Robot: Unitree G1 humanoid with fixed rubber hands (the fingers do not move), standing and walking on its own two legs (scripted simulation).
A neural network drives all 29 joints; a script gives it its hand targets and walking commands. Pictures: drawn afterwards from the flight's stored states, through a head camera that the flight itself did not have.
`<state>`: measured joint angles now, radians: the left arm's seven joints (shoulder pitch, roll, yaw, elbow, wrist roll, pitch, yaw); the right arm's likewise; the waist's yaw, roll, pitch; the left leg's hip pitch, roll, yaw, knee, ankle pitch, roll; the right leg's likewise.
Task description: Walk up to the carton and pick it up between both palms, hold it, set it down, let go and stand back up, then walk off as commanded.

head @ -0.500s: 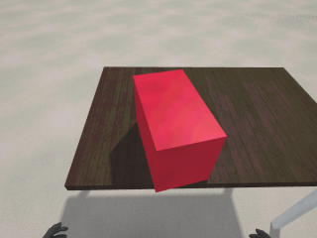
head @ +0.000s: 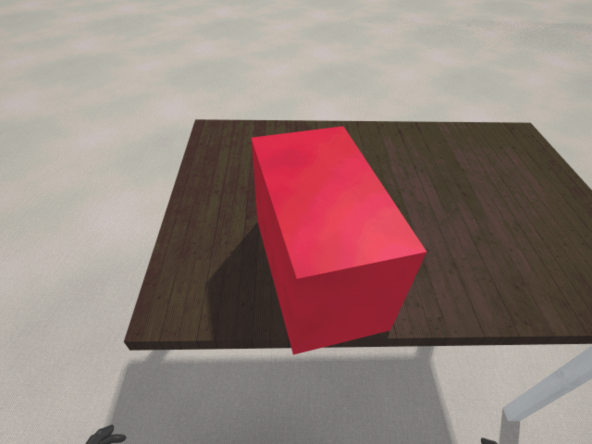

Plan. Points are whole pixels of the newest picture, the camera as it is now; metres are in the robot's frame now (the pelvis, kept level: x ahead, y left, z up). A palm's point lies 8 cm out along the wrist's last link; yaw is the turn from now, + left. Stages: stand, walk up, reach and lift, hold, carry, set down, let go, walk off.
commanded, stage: walk up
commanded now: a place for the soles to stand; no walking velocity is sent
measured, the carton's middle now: (319, 232) +0.47 -0.04 +0.01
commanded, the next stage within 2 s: none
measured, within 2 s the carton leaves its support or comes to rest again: neither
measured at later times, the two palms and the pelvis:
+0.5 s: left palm out of the picture -0.04 +0.27 -0.07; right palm out of the picture -0.02 -0.36 -0.12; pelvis -0.13 -0.05 +0.00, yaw +0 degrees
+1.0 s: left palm out of the picture -0.21 +0.33 -0.11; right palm out of the picture -0.23 -0.32 -0.07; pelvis -0.29 +0.00 +0.01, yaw +1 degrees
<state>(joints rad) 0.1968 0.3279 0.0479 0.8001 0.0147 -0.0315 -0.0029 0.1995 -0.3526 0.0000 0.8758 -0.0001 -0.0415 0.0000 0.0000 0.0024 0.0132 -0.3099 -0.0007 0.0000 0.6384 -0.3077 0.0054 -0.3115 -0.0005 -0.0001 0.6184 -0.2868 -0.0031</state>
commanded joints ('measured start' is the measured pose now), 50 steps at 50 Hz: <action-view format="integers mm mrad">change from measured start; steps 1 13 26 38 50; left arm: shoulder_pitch -18 127 83 -99 25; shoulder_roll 249 247 278 339 284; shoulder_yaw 29 62 86 117 104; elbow -46 -51 -158 -162 -98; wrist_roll -32 -17 -14 10 9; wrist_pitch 20 56 48 81 47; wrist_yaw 17 14 42 22 -9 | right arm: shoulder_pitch -43 -96 28 316 158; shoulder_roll -238 -252 -225 -255 -302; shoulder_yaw -74 -98 -83 -122 -122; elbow -74 -183 -181 -20 -127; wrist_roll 1 -2 -6 -26 -49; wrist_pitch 21 80 117 107 13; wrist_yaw -11 -22 -22 21 -7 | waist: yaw -9 55 69 -76 -71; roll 9 -15 -108 -129 170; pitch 17 57 -52 39 -12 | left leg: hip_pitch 20 -39 -248 253 319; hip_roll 114 84 -116 -52 147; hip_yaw -116 -93 -190 21 -461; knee -74 108 526 0 -323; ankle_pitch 566 317 -222 -203 -342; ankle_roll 92 91 -31 49 131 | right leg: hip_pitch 43 28 308 -286 -325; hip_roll -79 -72 -272 -185 60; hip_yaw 86 109 299 175 95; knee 2 -167 -149 -236 317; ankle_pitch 492 187 435 -408 -157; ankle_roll -63 -96 -237 -83 27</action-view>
